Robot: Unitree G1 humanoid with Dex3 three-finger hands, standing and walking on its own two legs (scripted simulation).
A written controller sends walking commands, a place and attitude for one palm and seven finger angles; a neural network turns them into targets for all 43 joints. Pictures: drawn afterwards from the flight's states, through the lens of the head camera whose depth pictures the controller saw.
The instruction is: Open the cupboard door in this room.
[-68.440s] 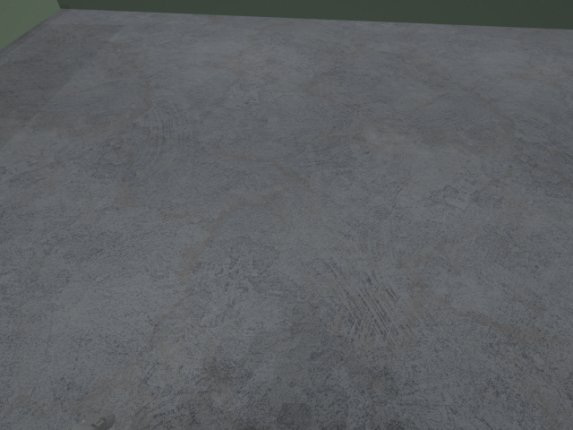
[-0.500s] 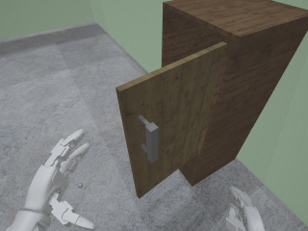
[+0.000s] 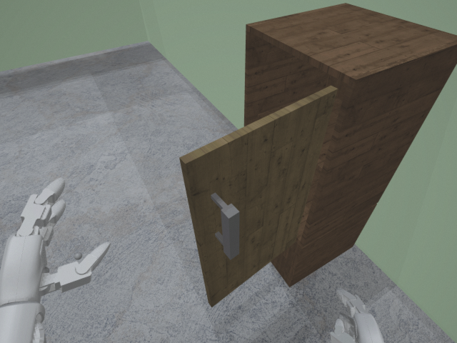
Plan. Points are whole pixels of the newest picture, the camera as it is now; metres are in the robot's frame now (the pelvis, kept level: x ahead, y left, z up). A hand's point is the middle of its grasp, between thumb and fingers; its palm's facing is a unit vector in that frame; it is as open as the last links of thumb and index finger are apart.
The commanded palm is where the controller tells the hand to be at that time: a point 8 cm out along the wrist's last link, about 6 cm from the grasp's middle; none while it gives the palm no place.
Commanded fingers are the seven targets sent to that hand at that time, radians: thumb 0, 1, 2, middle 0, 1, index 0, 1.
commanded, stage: draw the hand back to the body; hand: left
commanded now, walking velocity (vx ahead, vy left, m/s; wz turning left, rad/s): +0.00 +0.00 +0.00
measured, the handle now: (224, 226) +0.33 +0.05 +0.03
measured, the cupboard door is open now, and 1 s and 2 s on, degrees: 97 97 97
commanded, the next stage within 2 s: step back with the hand held close in 0.56 s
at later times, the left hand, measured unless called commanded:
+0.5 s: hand (71, 245) +0.19 +0.24 +0.15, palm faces +0.44 -0.81 -0.39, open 7.5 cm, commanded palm +0.14 +0.28 +0.17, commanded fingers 0.00 0.90 0.90 -0.20 -0.30 -0.20 -0.30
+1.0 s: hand (65, 254) +0.18 +0.24 +0.15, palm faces +0.33 -0.80 -0.50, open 7.4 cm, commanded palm +0.12 +0.29 +0.18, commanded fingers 0.00 0.90 0.90 -0.20 -0.30 -0.20 -0.30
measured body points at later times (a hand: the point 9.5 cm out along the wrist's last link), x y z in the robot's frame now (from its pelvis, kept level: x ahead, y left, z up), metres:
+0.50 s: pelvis +0.00 -0.02 +0.00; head -0.01 -0.04 +0.45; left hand +0.16 +0.28 +0.17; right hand +0.20 -0.24 -0.08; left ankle -0.01 +0.10 -0.74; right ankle -0.03 -0.13 -0.74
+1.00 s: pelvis -0.02 -0.01 +0.00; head -0.01 -0.02 +0.45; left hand +0.16 +0.28 +0.18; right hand +0.16 -0.26 -0.08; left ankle -0.01 +0.10 -0.74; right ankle -0.03 -0.13 -0.74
